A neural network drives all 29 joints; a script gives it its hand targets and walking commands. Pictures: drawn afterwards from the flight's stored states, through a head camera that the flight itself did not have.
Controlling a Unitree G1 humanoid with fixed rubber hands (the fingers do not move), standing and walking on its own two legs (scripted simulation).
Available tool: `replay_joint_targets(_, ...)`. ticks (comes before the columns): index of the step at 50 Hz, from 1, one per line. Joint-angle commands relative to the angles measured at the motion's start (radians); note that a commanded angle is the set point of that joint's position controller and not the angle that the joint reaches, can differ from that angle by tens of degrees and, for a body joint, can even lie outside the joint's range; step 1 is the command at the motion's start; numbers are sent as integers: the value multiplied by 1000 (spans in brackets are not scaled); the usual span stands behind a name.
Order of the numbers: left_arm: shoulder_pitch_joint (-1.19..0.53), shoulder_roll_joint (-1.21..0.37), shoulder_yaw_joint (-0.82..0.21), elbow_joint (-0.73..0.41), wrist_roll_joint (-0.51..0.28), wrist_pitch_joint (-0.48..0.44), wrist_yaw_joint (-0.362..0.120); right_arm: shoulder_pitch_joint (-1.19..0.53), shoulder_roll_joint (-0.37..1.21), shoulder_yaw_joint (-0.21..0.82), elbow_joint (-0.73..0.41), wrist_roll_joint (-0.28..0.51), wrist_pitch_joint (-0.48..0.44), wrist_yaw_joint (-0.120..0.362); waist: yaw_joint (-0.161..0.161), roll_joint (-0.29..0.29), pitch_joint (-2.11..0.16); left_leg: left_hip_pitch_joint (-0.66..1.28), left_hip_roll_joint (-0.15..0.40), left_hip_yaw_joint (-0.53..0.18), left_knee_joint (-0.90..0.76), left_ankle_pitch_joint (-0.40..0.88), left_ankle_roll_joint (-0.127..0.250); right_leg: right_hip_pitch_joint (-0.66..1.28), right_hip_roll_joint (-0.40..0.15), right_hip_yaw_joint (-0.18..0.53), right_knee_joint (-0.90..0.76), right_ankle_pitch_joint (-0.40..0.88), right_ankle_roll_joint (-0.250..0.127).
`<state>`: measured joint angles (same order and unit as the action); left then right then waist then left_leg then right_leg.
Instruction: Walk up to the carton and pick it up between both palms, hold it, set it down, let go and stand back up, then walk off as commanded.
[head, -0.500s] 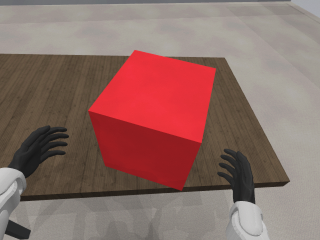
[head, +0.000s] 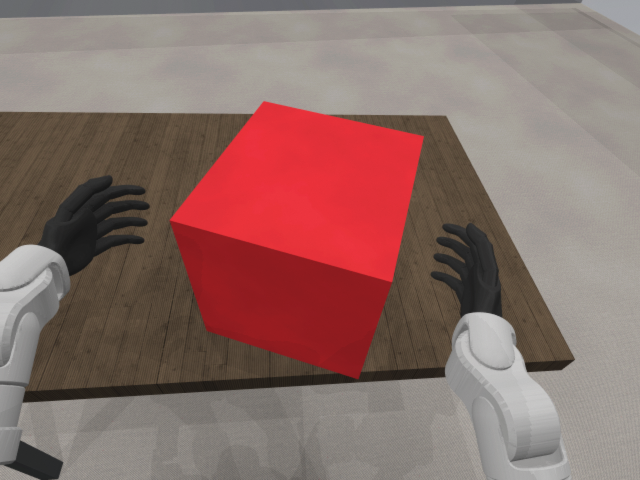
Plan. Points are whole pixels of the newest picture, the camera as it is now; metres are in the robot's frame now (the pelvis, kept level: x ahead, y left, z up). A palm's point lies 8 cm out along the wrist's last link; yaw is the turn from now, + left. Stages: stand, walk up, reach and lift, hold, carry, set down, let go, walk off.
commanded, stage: reach and lift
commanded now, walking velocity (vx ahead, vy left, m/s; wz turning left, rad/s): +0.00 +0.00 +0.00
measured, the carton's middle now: (310, 238) +0.43 +0.02 +0.04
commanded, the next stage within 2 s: none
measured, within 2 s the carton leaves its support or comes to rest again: neither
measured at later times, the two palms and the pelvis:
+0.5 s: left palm (83, 178) +0.38 +0.27 +0.19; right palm (468, 232) +0.34 -0.14 +0.17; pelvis -0.01 +0.01 +0.00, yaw +0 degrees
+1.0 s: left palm (125, 122) +0.44 +0.24 +0.22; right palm (479, 184) +0.38 -0.15 +0.20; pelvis -0.02 +0.01 +0.00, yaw +1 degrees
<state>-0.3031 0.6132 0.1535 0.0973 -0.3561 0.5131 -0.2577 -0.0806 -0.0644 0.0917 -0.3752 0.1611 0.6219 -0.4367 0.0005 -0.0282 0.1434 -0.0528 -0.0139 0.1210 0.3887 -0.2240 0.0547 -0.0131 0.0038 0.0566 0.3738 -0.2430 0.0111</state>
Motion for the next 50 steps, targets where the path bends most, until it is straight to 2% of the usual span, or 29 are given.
replay_joint_targets(1,-481,328,78,-83,0,-27,-4,-342,-144,-149,-23,126,-30,-10,-111,122,-386,140,91,-119,-46,219,-38,19,-69,17,-59,496,-30)
replay_joint_targets(14,-748,336,7,131,-27,-27,1,-625,-161,-194,185,149,-23,-10,-175,84,-439,109,93,-132,-32,217,-27,-6,-54,2,-58,498,-29)
replay_joint_targets(22,-937,317,-51,253,-47,-49,17,-818,-179,-236,311,139,-42,-1,-220,94,-500,94,99,-147,-21,247,-29,-25,-41,-18,-59,473,-36)
replay_joint_targets(27,-1011,297,-78,337,-48,-59,28,-895,-179,-237,407,141,-54,13,-232,106,-550,102,103,-158,-12,294,-32,-40,-32,-22,-61,458,-38)
replay_joint_targets(31,-1115,289,-115,429,-64,-81,40,-1009,-186,-244,470,141,-65,22,-245,112,-575,81,106,-169,-20,276,-30,-46,-29,-30,-63,424,-38)
replay_joint_targets(36,-1184,260,-152,517,-72,-116,57,-1090,-188,-256,561,135,-98,36,-268,129,-647,112,110,-181,-1,331,-40,-80,-17,-45,-62,425,-40)
replay_joint_targets(38,-1233,258,-158,573,-69,-129,61,-1139,-184,-246,604,138,-110,40,-264,129,-659,105,103,-177,0,325,-36,-81,-17,-47,-63,427,-36)
replay_joint_targets(40,-1261,239,-181,649,-72,-144,61,-1175,-181,-247,672,133,-116,43,-277,124,-643,88,102,-178,-6,300,-32,-92,-19,-50,-66,418,-35)
replay_joint_targets(43,-1313,223,-202,702,-71,-176,63,-1227,-179,-252,737,126,-139,44,-296,122,-664,98,103,-183,-1,308,-33,-105,-16,-58,-66,426,-33)
replay_joint_targets(46,-1357,209,-219,771,-72,-204,69,-1267,-166,-251,800,132,-165,45,-300,128,-687,103,95,-181,11,329,-32,-123,-13,-65,-65,441,-31)
replay_joint_targets(50,-1372,193,-237,854,-66,-243,66,-1284,-146,-236,875,139,-195,49,-302,110,-689,101,88,-176,16,338,-26,-124,-13,-72,-65,462,-24)
